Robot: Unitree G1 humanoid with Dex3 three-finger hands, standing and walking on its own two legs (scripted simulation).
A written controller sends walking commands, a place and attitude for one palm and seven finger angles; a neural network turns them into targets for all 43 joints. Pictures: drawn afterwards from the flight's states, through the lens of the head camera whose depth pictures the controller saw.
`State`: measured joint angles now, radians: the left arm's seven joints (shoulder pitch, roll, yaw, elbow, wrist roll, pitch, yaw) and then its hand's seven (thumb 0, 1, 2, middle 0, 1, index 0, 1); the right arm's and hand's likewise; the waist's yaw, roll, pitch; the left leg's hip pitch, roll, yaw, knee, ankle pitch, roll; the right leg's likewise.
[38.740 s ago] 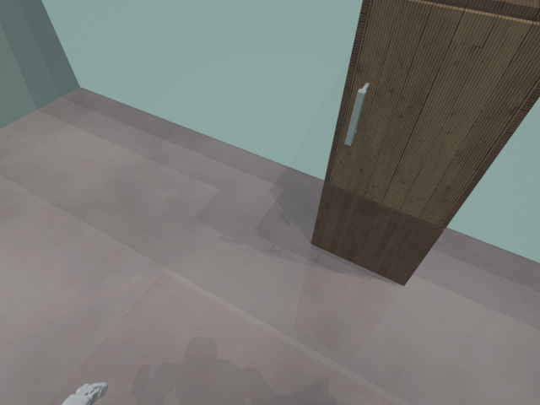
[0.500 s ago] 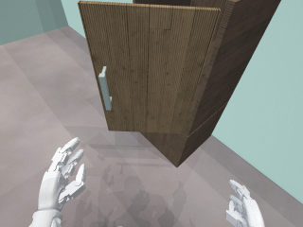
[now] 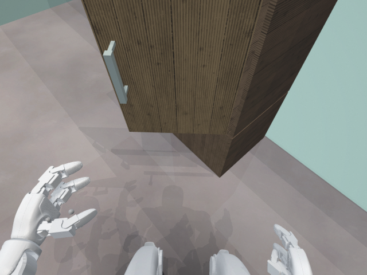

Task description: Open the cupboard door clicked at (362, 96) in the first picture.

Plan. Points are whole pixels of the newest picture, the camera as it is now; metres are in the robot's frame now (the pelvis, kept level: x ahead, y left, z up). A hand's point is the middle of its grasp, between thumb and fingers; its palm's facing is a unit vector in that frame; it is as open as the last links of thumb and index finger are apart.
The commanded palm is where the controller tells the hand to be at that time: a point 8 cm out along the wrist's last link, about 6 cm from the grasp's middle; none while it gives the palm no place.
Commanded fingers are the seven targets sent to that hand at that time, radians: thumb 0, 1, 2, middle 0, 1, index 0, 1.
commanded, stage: raise the hand with hooked fingers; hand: left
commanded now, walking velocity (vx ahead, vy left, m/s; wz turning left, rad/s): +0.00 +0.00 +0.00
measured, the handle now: (118, 74) +0.59 +0.20 +0.06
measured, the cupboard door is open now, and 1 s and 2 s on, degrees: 46 46 46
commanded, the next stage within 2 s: move the hooked fingers beside the handle in 1.30 s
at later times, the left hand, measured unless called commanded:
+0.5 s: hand (30, 196) +0.25 +0.30 +0.06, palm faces +0.05 -1.00 -0.07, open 13.6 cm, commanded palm +0.24 +0.35 +0.06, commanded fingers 0.00 -0.50 0.30 -0.30 -1.20 -0.30 -1.20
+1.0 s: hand (31, 173) +0.30 +0.31 +0.07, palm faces -0.01 -1.00 -0.05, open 14.0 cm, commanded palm +0.28 +0.36 +0.07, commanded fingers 0.00 -0.50 0.30 -0.30 -1.20 -0.30 -1.20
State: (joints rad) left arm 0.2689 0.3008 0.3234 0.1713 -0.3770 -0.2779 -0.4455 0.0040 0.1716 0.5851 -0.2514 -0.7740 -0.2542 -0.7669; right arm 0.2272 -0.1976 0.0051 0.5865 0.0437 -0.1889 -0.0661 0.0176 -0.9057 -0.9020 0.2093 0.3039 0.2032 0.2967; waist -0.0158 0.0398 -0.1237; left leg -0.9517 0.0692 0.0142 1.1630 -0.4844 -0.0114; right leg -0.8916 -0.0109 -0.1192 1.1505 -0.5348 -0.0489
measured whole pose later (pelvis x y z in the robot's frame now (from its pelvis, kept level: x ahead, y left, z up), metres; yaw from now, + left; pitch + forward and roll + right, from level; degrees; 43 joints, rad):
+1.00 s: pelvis +0.01 +0.05 +0.02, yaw -1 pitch +16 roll -3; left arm 0.03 0.42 0.43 0.37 -0.36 -0.32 -0.51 -0.02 -0.49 0.30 -0.30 -1.20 -0.30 -1.19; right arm 0.30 -0.29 0.02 0.54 0.03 -0.19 -0.05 0.02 -0.91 -0.90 0.21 0.30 0.20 0.30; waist -0.02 0.01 -0.12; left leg -0.89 0.04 0.04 1.07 -0.47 0.05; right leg -0.81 -0.03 -0.09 1.01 -0.47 0.01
